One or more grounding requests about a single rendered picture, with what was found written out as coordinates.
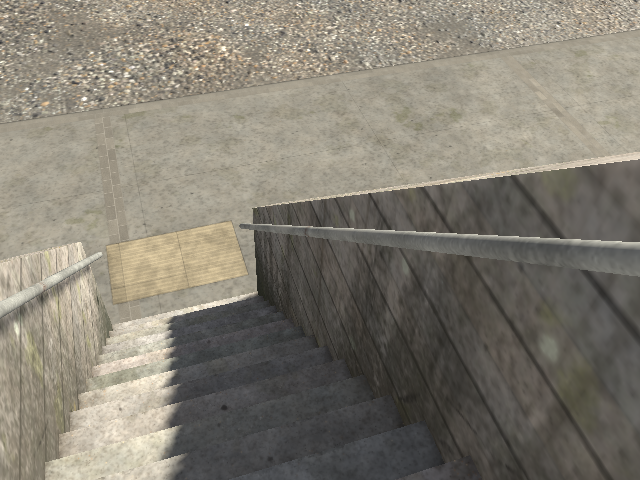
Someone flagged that stairs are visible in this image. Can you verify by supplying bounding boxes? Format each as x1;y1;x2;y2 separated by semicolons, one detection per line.
45;292;482;480

